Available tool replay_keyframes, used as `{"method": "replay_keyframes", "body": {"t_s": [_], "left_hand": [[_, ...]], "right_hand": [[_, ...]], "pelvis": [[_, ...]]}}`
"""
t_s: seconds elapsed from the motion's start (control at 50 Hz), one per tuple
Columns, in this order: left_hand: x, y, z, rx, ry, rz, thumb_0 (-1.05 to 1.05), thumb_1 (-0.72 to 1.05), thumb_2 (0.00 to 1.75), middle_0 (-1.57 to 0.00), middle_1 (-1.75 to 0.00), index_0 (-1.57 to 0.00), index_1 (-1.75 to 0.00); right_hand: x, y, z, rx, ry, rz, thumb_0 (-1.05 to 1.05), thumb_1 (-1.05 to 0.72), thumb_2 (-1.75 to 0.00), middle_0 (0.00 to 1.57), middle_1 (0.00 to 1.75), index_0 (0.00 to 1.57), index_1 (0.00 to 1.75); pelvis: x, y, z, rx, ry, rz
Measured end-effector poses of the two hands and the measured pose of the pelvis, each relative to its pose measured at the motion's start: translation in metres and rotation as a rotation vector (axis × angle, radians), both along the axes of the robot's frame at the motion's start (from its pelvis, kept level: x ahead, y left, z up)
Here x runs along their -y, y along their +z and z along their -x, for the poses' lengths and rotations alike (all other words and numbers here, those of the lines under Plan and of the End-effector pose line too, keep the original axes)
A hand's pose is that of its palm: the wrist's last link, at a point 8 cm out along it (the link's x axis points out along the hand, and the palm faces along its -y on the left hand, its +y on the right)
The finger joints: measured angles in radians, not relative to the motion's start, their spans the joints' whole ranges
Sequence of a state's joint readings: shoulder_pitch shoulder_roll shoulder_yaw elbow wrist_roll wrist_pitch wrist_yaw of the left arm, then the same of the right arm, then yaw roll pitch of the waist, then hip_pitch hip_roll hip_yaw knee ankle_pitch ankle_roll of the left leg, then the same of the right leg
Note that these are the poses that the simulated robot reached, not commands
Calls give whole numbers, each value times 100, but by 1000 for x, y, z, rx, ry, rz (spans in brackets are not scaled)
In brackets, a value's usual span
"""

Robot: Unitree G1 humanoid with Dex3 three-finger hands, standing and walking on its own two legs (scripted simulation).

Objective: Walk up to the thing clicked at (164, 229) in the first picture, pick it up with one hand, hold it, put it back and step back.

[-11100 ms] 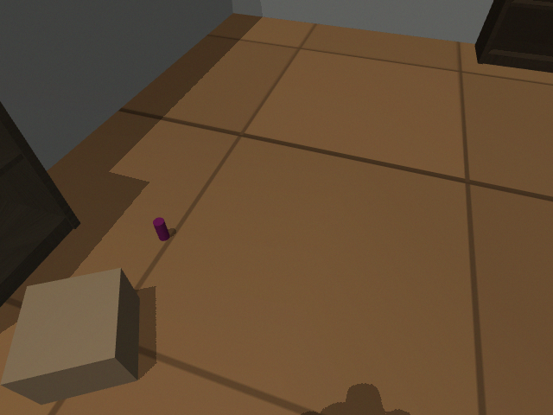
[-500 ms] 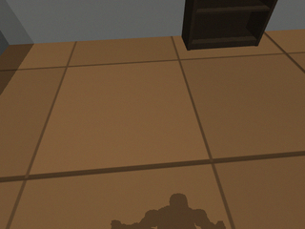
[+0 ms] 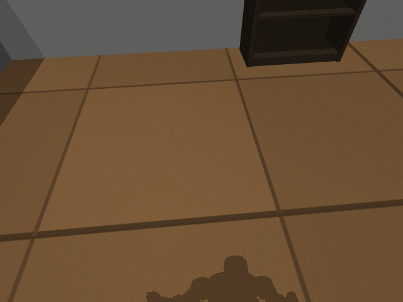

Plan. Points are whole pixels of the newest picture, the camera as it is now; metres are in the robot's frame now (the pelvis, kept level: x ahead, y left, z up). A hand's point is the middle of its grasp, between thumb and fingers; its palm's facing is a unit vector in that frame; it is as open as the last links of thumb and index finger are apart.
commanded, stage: stand
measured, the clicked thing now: out of the picture -0.24 +0.86 -0.73
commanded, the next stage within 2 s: walk up in 0.14 s
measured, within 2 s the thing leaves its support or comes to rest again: neither
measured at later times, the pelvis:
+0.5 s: pelvis +0.05 +0.06 -0.02, yaw +1 degrees
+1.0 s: pelvis +0.26 +0.03 -0.02, yaw -2 degrees
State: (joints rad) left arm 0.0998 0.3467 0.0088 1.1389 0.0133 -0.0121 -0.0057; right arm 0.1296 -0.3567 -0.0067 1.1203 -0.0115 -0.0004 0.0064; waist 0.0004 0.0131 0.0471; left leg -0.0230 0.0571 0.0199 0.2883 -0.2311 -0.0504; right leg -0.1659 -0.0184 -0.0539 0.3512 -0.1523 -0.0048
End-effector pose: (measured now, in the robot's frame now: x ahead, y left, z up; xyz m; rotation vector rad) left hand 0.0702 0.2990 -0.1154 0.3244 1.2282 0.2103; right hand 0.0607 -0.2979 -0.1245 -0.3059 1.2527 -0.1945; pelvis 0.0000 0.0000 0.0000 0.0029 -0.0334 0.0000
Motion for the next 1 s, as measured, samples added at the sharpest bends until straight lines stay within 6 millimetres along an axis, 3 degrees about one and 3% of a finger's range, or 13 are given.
{"method": "replay_keyframes", "body": {"t_s": [0.22, 0.38, 0.46, 0.6, 0.74, 0.82, 0.9, 0.94, 1.0], "left_hand": [[-7, 2, 1, 45, 10, 18, 1, 90, 90, -20, -30, -21, -30], [-58, -1, 26, 15, 67, -2, 1, 90, 90, -21, -30, -21, -30], [-92, -18, 15, -40, 58, -17, 1, 90, 90, -21, -30, -21, -30], [-100, -9, -56, 15, -3, 20, 1, 90, 90, -20, -30, -20, -30], [-90, 2, -136, 16, -76, 22, 1, 90, 90, -20, -30, -20, -30], [-74, 4, -200, 41, -119, 6, 1, 90, 90, -20, -30, -20, -30], [-52, 1, -270, 130, -140, -21, 1, 90, 90, -20, -30, -20, -30], [-42, 5, -295, 187, -137, -20, 1, 90, 90, -20, -30, -21, -30], [-31, 14, -318, 228, -117, -6, 1, 90, 90, -20, -30, -21, -30]], "right_hand": [[4, 3, -2, 18, 12, -5, 1, -91, -90, 21, 30, 21, 30], [-2, 23, -42, 53, 79, 60, 1, -91, -90, 21, 30, 21, 30], [-11, 28, -52, 130, 50, 121, 1, -91, -90, 21, 30, 21, 30], [-30, 36, -37, 50, -36, 116, 1, -91, -90, 21, 30, 21, 30], [-36, 27, -66, 22, -70, 64, 1, -90, -90, 21, 30, 21, 30], [-28, 11, -97, 2, -83, 38, 1, -90, -90, 21, 30, 21, 30], [-13, -14, -141, -18, -79, 25, 1, -90, -90, 21, 30, 21, 30], [-10, -17, -170, -19, -66, 16, 1, -91, -90, 21, 30, 21, 30], [-9, -12, -219, 23, -33, 4, 1, -91, -90, 21, 30, 21, 30]], "pelvis": [[-2, -2, -4, -6, 13, 10], [-32, -6, -21, 6, 38, 30], [-55, -19, -41, 11, 19, 23], [-67, -6, -81, 25, 3, 5], [-64, -4, -137, 18, -25, -8], [-53, -11, -178, 9, -37, -18], [-35, -28, -222, 11, -30, 3], [-30, -27, -239, 19, -29, 2], [-28, -20, -264, 24, -29, 2]]}}
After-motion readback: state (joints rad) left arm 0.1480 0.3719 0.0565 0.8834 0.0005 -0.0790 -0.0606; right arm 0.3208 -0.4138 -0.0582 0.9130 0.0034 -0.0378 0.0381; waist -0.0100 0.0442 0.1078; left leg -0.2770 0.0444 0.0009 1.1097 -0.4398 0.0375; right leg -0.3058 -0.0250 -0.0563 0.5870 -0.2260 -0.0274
